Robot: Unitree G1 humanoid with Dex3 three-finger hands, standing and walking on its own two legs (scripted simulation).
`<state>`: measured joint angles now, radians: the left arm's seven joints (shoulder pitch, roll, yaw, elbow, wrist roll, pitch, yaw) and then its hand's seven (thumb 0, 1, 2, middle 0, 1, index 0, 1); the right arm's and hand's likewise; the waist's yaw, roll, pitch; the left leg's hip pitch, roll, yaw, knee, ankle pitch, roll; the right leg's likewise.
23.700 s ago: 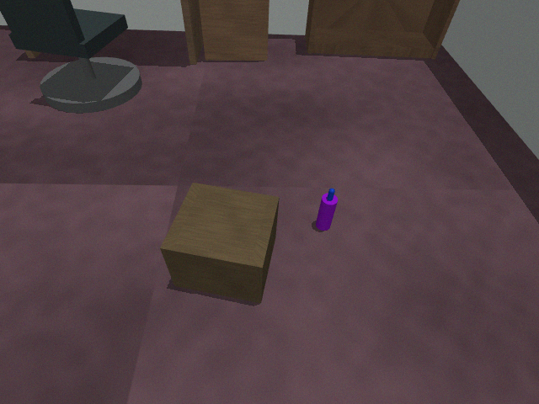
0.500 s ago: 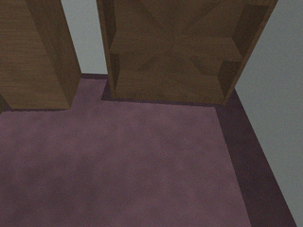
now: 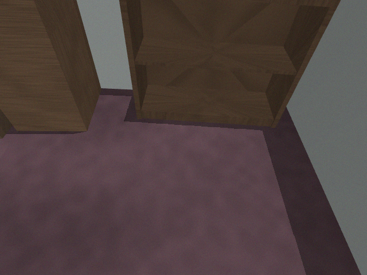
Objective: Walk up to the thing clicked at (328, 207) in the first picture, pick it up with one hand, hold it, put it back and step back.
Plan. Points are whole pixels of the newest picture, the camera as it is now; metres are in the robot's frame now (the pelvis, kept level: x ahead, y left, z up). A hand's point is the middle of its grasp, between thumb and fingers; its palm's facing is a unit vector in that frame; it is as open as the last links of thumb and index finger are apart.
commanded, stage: stand
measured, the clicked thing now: out of the picture -0.50 +0.47 -0.66
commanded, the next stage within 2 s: walk up in 0.10 s
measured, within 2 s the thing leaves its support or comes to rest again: neither
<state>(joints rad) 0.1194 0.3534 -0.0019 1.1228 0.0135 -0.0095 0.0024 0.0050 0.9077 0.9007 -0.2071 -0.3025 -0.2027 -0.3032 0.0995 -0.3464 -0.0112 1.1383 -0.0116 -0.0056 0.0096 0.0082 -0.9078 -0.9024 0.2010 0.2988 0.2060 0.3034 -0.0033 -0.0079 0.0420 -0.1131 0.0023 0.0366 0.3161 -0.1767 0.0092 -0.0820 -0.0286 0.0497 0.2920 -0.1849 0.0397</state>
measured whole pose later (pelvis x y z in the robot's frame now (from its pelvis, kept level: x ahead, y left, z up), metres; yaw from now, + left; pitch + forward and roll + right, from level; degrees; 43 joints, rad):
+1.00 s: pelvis +0.28 -0.04 -0.01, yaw -3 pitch -2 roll +1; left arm 0.26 0.44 0.05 0.90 0.01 -0.05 -0.05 0.01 0.91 0.90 -0.21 -0.30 -0.20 -0.30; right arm 0.30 -0.38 -0.05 0.85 -0.02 -0.07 0.06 0.01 -0.91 -0.90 0.20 0.30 0.21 0.30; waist -0.02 -0.06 0.07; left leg -0.22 0.05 0.11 0.52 -0.26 0.02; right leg -0.45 -0.05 0.01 0.96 -0.37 -0.02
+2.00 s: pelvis +0.71 -0.12 -0.04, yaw +25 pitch -1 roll +0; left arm 0.09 0.46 0.10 0.72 0.03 0.00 -0.06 0.01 0.91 0.90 -0.21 -0.30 -0.20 -0.30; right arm 0.43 -0.45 -0.05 0.75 -0.02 -0.03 -0.03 0.01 -0.90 -0.90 0.21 0.30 0.21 0.30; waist -0.02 -0.06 0.11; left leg -0.30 -0.01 -0.24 0.80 -0.44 -0.04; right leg -0.48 -0.04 0.05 0.67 -0.16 0.00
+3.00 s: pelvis +0.76 -0.13 -0.05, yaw +66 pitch -2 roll +2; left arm 0.24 0.48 0.06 0.84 0.01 0.03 0.01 0.01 0.91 0.90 -0.21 -0.30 -0.20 -0.30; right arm 0.21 -0.42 -0.06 0.83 -0.02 0.00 0.01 0.01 -0.91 -0.90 0.20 0.30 0.21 0.30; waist 0.04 -0.04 0.11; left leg -0.41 -0.04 -0.01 0.79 -0.36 0.01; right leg -0.42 -0.17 -0.04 0.99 -0.56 0.01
